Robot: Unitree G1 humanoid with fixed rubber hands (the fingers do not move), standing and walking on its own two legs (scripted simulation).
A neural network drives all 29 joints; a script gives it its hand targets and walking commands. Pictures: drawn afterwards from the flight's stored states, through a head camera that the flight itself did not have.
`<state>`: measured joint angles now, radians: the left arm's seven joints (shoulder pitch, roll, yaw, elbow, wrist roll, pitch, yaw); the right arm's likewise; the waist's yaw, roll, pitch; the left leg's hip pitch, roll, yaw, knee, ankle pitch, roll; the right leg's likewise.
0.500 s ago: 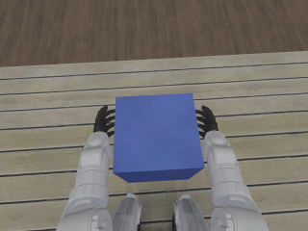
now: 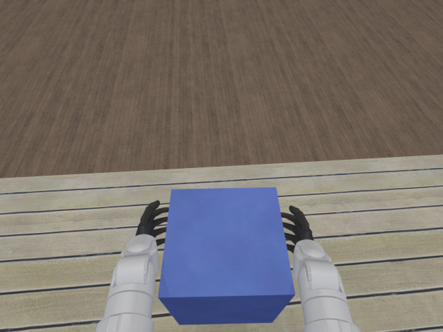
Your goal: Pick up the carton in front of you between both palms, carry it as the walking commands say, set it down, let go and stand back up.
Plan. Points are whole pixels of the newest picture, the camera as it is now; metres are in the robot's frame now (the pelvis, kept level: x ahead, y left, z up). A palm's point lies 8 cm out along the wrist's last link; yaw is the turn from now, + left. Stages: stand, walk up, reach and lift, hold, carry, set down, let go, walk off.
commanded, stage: reach and lift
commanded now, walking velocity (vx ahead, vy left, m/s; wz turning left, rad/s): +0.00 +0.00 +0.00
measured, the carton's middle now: (224, 260) +0.30 +0.00 -0.07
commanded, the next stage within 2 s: hold in 1.08 s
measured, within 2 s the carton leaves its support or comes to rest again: neither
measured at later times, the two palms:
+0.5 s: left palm (143, 234) +0.29 +0.15 +0.04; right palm (308, 240) +0.29 -0.15 +0.04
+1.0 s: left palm (143, 228) +0.30 +0.15 +0.06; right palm (310, 234) +0.29 -0.15 +0.05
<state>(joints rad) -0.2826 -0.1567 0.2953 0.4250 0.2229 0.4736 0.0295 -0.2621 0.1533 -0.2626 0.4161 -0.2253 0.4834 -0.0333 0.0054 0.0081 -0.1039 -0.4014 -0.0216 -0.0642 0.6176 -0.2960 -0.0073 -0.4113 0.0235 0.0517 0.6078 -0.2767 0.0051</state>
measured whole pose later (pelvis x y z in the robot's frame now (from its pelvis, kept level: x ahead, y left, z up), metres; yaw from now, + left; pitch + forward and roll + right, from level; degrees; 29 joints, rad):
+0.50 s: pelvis -0.02 +0.00 +0.01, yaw +0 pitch -5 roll +0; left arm -0.37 -0.18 0.35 0.40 0.32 0.59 -0.01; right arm -0.35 0.18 -0.32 0.38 -0.32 0.61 0.02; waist 0.00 0.01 0.04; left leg -0.16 -0.02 -0.06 0.47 -0.22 0.00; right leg -0.17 0.02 0.06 0.46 -0.20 0.01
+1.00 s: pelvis +0.01 +0.00 +0.02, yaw +0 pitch -6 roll +0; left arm -0.28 -0.16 0.25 0.30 0.29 0.67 0.00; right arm -0.26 0.15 -0.22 0.28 -0.28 0.69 0.00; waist 0.00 0.01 0.02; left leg -0.07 -0.02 -0.07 0.38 -0.21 0.00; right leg -0.08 0.02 0.05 0.37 -0.19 0.00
